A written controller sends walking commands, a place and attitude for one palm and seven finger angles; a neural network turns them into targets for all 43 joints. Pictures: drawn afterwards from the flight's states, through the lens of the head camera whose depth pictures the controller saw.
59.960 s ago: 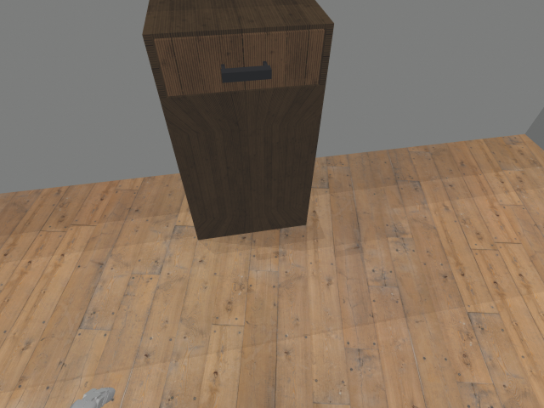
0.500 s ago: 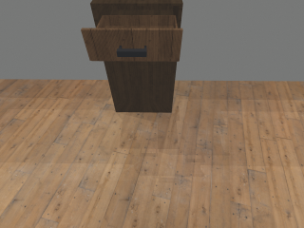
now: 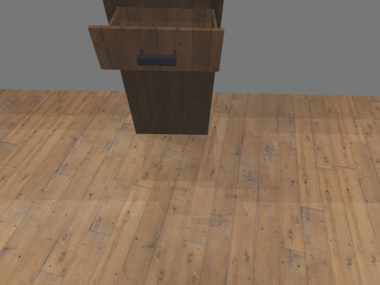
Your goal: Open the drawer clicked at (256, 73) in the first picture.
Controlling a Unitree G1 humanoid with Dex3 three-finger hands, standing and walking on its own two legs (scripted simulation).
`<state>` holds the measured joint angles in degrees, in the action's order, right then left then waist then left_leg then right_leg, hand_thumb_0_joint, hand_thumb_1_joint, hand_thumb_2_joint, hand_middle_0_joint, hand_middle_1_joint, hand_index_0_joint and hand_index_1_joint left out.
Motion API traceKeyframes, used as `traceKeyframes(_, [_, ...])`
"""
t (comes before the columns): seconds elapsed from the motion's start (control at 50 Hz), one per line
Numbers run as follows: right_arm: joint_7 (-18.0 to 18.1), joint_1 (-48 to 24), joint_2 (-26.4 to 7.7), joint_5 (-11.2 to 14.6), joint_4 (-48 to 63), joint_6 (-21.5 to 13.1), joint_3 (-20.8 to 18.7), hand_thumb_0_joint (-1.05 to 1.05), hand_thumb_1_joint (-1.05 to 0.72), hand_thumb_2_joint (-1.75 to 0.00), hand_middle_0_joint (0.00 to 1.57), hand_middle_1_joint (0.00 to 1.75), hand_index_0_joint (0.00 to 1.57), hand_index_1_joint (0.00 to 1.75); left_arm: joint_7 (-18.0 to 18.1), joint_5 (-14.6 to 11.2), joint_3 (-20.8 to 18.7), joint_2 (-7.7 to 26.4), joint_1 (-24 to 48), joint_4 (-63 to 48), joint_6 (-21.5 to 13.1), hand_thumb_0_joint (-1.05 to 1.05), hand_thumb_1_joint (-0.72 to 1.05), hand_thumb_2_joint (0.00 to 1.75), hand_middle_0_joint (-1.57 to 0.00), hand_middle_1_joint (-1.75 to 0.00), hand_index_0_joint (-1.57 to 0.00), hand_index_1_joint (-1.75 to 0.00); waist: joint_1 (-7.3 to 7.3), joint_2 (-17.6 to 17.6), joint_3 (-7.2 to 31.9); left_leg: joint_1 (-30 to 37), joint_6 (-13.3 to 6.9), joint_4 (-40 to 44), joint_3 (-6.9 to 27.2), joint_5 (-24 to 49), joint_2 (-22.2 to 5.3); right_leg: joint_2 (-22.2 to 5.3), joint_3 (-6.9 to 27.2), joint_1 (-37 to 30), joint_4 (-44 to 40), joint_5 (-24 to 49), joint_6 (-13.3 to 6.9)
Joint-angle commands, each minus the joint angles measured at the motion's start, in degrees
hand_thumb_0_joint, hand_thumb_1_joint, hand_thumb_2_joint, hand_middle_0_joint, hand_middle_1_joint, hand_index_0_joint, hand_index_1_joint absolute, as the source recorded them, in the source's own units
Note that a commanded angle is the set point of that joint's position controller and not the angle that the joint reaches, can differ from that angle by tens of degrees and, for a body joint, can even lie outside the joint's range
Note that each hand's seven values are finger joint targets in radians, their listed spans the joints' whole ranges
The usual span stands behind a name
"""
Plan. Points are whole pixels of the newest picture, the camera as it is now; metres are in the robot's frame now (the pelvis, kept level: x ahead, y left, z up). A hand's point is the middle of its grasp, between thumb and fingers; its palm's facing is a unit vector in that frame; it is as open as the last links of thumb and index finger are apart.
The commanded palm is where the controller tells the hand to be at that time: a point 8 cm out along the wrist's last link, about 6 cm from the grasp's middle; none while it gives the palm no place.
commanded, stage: look to check the result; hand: left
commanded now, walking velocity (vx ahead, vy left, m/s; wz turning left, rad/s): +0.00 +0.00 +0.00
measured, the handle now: (157, 56) +0.83 +0.15 +0.02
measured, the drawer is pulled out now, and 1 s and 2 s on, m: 0.29 0.29 0.29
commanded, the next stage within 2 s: stand and wait in 0.36 s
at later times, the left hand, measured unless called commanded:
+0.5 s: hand out of the picture +0.11 +0.25 -0.16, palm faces -0.06 -0.93 -0.36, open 7.4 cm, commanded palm none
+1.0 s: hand out of the picture +0.11 +0.24 -0.16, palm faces -0.07 -0.94 -0.35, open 7.4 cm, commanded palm none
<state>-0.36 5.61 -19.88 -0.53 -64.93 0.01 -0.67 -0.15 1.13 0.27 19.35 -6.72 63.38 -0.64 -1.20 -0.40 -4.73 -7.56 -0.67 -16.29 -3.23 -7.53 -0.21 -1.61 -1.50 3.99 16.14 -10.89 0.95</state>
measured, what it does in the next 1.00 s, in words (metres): stands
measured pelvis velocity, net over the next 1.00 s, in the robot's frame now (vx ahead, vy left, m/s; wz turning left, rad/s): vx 0.02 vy -0.01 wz -0.01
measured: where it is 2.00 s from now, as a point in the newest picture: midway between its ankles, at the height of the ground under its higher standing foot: outside the picture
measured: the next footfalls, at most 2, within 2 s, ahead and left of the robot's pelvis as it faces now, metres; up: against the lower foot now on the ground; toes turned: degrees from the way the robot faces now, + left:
none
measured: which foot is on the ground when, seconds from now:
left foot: down 0.00-1.00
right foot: down 0.00-1.00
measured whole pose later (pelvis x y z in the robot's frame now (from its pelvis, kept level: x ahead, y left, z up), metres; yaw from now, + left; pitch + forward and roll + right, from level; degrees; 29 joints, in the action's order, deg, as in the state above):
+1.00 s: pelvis +0.02 -0.01 +0.00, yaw -1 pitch -1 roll +0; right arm 0.0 5.2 -19.5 -0.4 -63.8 0.1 -0.6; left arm 0.4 1.0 -0.1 19.9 -6.3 62.5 -0.8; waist -1.1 -0.3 -4.5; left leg -5.4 0.5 -16.2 -3.5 -9.6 -1.4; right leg -0.4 -1.2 1.5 14.8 -12.1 0.0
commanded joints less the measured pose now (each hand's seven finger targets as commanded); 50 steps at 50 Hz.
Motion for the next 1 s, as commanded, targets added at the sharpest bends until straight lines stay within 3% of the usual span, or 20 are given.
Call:
traceKeyframes(0.0, [0.93,-2.61,-11.31,-0.08,3.40,-1.04,-1.92,0.00,-0.90,-0.90,0.20,0.30,0.20,0.30,1.04,-0.46,-2.66,12.64,1.61,-2.88,-1.42,0.00,0.90,0.90,-0.20,-0.30,-0.20,-0.30,0.31,1.16,7.17,5.47,-0.63,1.50,6.97,8.51,-7.27,-6.31,5.22,2.03,-2.92,7.14,-2.67])
traceKeyframes(0.18, [1.15,-2.52,-11.52,-0.07,3.41,-1.08,-1.94,0.00,-0.90,-0.90,0.20,0.30,0.20,0.30,1.19,-0.45,-2.72,12.62,1.51,-2.62,-1.40,0.00,0.90,0.90,-0.20,-0.30,-0.20,-0.30,0.26,1.15,8.02,6.62,-0.66,0.91,6.69,11.45,-7.49,-6.43,5.09,1.17,-2.59,10.49,-2.75])
traceKeyframes(0.32, [1.16,-2.73,-11.26,0.01,3.85,-1.03,-2.08,0.00,-0.90,-0.90,0.20,0.30,0.20,0.30,1.36,-0.38,-2.97,12.80,1.51,-3.04,-1.59,0.00,0.90,0.90,-0.20,-0.30,-0.20,-0.30,0.31,-0.89,7.42,7.02,-0.72,0.41,6.33,13.08,-7.55,-6.33,4.81,1.16,-2.48,13.72,-2.70])
traceKeyframes(0.48, [1.20,-2.88,-11.49,-0.15,4.20,-1.04,-2.04,0.00,-0.90,-0.90,0.20,0.30,0.20,0.30,1.43,-0.42,-2.92,12.92,1.79,-3.51,-1.65,0.00,0.90,0.90,-0.20,-0.30,-0.20,-0.30,0.23,0.57,8.65,7.70,-0.52,-0.22,6.04,15.59,-7.53,-6.52,4.78,-0.32,-1.75,16.73,-2.81])
traceKeyframes(0.62, [1.31,-2.75,-11.27,0.00,4.50,-1.01,-2.08,0.00,-0.90,-0.90,0.20,0.30,0.20,0.30,1.56,-0.39,-3.15,12.98,1.60,-4.05,-1.69,0.00,0.90,0.90,-0.20,-0.30,-0.20,-0.30,0.35,-0.52,8.52,8.21,-0.51,-0.80,5.62,17.32,-7.56,-6.40,4.57,-0.53,-1.56,19.54,-2.81])
traceKeyframes(0.78, [1.35,-2.47,-11.31,-0.09,4.35,-0.92,-2.02,0.00,-0.90,-0.90,0.20,0.30,0.20,0.30,1.52,-0.48,-3.03,12.87,1.62,-3.91,-1.61,0.00,0.90,0.90,-0.20,-0.30,-0.20,-0.30,0.30,0.95,8.34,8.10,-0.24,-0.63,5.33,16.00,-7.54,-6.47,4.92,-0.88,-1.89,18.69,-2.90])
traceKeyframes(0.98, [1.31,-1.98,-11.35,-0.07,4.26,-0.86,-2.12,0.00,-0.90,-0.90,0.20,0.30,0.20,0.30,1.47,-0.50,-2.97,12.74,1.74,-3.85,-1.63,0.00,0.90,0.90,-0.20,-0.30,-0.20,-0.30,0.21,0.31,7.74,7.67,-0.18,0.19,5.42,13.03,-7.65,-6.31,5.30,-0.59,-2.79,16.13,-2.86])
